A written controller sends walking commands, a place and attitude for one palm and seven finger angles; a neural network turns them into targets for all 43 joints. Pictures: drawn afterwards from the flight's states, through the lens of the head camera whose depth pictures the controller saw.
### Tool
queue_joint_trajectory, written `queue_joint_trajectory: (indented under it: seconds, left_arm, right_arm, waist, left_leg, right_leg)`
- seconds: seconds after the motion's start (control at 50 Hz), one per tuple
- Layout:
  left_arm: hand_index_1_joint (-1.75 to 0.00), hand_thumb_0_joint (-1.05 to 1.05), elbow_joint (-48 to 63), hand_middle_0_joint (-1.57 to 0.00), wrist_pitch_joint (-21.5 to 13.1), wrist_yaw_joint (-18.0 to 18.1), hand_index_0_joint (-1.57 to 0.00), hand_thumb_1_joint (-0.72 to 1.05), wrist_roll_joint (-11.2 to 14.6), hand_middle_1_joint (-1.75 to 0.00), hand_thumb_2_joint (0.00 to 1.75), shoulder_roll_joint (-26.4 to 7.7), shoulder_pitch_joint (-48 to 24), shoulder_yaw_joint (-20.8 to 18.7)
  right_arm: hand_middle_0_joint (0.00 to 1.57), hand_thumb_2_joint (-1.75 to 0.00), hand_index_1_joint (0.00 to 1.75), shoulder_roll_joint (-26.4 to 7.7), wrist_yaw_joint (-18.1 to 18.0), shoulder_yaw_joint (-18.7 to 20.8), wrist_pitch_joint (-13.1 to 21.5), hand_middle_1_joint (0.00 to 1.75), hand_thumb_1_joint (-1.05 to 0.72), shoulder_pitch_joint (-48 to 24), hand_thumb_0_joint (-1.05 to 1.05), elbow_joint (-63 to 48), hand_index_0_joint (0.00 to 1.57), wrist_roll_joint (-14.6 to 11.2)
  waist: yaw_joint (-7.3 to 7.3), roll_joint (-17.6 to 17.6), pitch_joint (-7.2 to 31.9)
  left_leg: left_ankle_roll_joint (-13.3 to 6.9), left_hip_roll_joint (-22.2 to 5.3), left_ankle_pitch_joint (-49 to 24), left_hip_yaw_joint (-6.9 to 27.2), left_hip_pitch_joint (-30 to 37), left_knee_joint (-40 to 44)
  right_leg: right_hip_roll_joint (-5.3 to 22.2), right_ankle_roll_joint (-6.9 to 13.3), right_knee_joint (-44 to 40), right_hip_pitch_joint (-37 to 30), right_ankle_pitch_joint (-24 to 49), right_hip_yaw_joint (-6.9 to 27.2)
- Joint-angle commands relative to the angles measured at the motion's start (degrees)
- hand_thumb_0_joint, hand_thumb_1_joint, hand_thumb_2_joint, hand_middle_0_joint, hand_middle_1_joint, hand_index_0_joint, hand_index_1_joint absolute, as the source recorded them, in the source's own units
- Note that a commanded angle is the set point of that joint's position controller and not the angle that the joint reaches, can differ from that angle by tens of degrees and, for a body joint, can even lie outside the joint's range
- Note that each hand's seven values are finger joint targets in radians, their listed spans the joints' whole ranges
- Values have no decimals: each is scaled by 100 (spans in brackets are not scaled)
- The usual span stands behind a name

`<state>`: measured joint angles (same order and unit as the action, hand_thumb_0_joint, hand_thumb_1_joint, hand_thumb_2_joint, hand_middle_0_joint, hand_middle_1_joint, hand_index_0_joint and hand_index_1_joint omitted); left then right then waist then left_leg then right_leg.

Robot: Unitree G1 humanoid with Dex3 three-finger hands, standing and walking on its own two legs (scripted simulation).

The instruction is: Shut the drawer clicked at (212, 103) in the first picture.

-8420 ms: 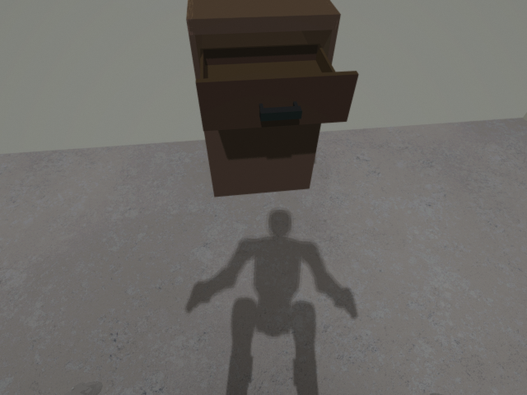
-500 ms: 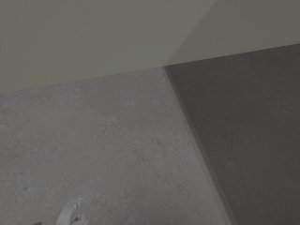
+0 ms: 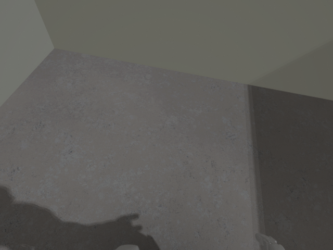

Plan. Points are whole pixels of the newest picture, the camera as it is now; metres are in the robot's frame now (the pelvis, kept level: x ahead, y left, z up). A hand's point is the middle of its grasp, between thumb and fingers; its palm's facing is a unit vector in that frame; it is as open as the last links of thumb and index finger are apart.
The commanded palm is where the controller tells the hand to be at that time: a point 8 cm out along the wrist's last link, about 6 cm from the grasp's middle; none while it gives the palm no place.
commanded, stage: turn to face it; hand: left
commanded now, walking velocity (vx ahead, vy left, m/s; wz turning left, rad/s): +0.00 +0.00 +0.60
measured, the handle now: out of the picture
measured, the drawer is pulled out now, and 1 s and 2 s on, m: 0.30 0.30 0.30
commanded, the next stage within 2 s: none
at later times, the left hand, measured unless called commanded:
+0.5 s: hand out of the picture +0.11 +0.22 -0.13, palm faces +0.27 -0.93 -0.26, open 7.4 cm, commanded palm none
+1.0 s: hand out of the picture -0.10 +0.19 -0.17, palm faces +0.59 -0.76 -0.26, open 7.4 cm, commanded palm none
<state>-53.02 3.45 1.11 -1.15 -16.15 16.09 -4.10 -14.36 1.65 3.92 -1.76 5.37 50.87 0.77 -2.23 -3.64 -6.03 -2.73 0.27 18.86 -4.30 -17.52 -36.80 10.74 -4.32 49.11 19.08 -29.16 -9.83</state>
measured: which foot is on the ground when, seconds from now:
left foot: down 0.00-0.54, up 0.56-0.98, down 1.00-1.00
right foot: up 0.00-0.52, down 0.54-1.00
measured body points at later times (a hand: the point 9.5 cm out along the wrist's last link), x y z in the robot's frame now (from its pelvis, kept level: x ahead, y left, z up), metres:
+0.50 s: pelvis +0.02 -0.01 +0.02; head +0.06 +0.00 +0.46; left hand +0.09 +0.27 -0.11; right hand +0.12 -0.25 -0.13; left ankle +0.00 +0.09 -0.72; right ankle +0.04 -0.14 -0.70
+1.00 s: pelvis +0.01 +0.01 +0.00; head +0.05 +0.05 +0.45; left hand -0.13 +0.23 -0.15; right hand +0.28 -0.14 -0.12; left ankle -0.05 +0.09 -0.73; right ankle +0.05 -0.13 -0.72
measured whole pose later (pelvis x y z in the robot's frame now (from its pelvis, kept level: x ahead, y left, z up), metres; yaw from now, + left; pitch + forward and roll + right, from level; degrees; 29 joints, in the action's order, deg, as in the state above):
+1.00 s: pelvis +0.01 +0.01 +0.00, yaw +35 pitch +0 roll +0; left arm -51.7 1.7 1.0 -1.3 -14.5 17.1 -3.2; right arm -15.5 1.8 4.1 -2.9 5.4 51.3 0.8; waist -1.7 -2.0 -6.1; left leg 0.8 -0.4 17.3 -4.4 -16.5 -34.4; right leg 10.3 -3.1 37.6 12.3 -22.9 -14.3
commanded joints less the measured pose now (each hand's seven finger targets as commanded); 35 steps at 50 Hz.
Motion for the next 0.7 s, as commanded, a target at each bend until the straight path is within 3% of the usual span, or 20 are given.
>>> queue_joint_trajectory:
  seconds: [0.0,0.02,0.06,0.2,0.32,0.4,0.46,0.48,0.5,0.52,0.54,0.56,0.6,0.62,0.68]
  left_arm:
    - [-30,0,700,-20,-138,16,-20,90,17,-30,90,-437,-713,-118]
    - [-30,0,593,-20,-136,-24,-20,90,6,-30,90,-461,-541,-139]
    - [-30,0,464,-20,-139,-60,-20,90,0,-30,90,-488,-262,-150]
    - [-30,0,650,-20,-160,-1,-20,90,16,-30,90,-457,-662,-128]
    - [-30,0,908,-20,-196,35,-20,90,56,-30,90,-344,-1141,-75]
    - [-30,0,957,-20,-226,69,-20,90,101,-30,90,-284,-1022,-44]
    - [-30,0,874,-20,-299,93,-20,90,119,-30,90,-341,-594,-57]
    - [-30,0,834,-20,-351,108,-20,90,118,-30,90,-438,-379,-85]
    - [-30,0,808,-20,-408,143,-20,90,59,-30,90,-813,-237,-154]
    - [-30,0,863,-20,-400,157,-20,90,-6,-30,90,-1131,-237,-205]
    - [-30,0,894,-20,-378,159,-20,90,32,-30,90,-1035,-272,-187]
    - [-30,0,944,-20,-344,169,-20,90,45,-30,90,-841,-559,-173]
    - [-30,0,979,-20,-377,111,-20,90,43,-30,90,-507,-924,-51]
    - [-30,0,971,-20,-413,106,-20,90,31,-30,90,-448,-900,-36]
    - [-30,0,830,-20,-429,110,-20,90,6,-30,90,-540,-514,-68]
  right_arm:
    - [20,-90,30,-1300,-227,279,68,30,-90,739,0,-199,20,17]
    - [20,-90,30,-1134,-222,202,85,30,-90,422,0,-284,20,14]
    - [20,-90,30,-1044,-212,171,129,30,-90,261,0,-357,20,-14]
    - [20,-90,30,-1025,-217,229,117,30,-90,696,0,-272,20,-1]
    - [20,-90,30,-1023,-243,294,86,30,-90,966,0,-204,20,44]
    - [20,-90,30,-1018,-250,311,48,30,-90,884,0,-229,20,61]
    - [20,-90,30,-954,-233,332,33,30,-90,740,0,-245,20,22]
    - [20,-90,30,-844,-215,318,43,30,-90,741,0,-254,20,-25]
    - [20,-90,30,-556,-175,277,66,30,-90,873,0,-272,20,-90]
    - [20,-90,30,-369,-176,256,64,30,-90,932,0,-424,20,-64]
    - [20,-90,30,-651,-188,324,-11,30,-90,901,0,-358,20,34]
    - [20,-90,30,-602,-164,342,-71,30,-90,811,0,-310,20,29]
    - [20,-90,30,-532,-49,302,-132,30,-90,829,0,-128,20,49]
    - [20,-90,30,-489,-21,272,-135,30,-90,881,0,-101,20,42]
    - [20,-90,30,-432,1,236,-173,30,-90,643,0,-124,20,22]
  waist:
    - [543,1484,781]
    - [342,1335,670]
    - [209,1268,765]
    - [372,1109,794]
    - [502,1125,882]
    - [411,1270,988]
    - [203,1059,1120]
    - [96,821,1228]
    - [59,-111,1362]
    - [51,-1160,1173]
    - [85,-853,1084]
    - [209,-615,814]
    - [414,-363,303]
    - [426,-491,350]
    - [280,-575,433]
  left_leg:
    - [-761,-1789,-3141,2142,1246,1629]
    - [-586,-1456,-2947,1807,1020,1698]
    - [-472,-1183,-2840,1524,972,1773]
    - [-675,-1177,-2718,2190,1272,1786]
    - [-827,-1171,-3021,2889,1374,1556]
    - [-800,-1066,-3321,3176,1007,1372]
    - [-537,-769,-3210,3158,485,989]
    - [-289,-558,-2600,2968,81,730]
    - [106,-111,-1066,2320,-941,-49]
    - [520,620,1444,1083,-1820,-1344]
    - [491,312,1549,1226,-1574,-2322]
    - [491,200,1293,1157,-1517,-2866]
    - [590,-21,475,899,-1557,-3429]
    - [644,-51,326,788,-1584,-3451]
    - [751,-133,299,592,-1538,-3157]
  right_leg:
    - [-238,-134,2017,1690,100,980]
    - [-270,-144,2009,1498,519,973]
    - [-345,-184,1883,1269,878,921]
    - [-532,-279,1195,1352,848,1056]
    - [-775,-192,384,1165,452,1165]
    - [-984,-74,-409,440,386,1175]
    - [-1101,0,-1875,-666,1232,1084]
    - [-898,34,-2730,-1391,1835,1175]
    - [182,330,-3171,-2413,2176,2094]
    - [1660,1094,-3229,-2411,2873,3359]
    - [1737,1388,-3276,-1615,2662,3098]
    - [1452,1373,-3325,-1167,2465,2868]
    - [765,1145,-3173,-771,2701,1751]
    - [668,1098,-3085,-911,3124,1459]
    - [691,1090,-2980,-1174,3626,1127]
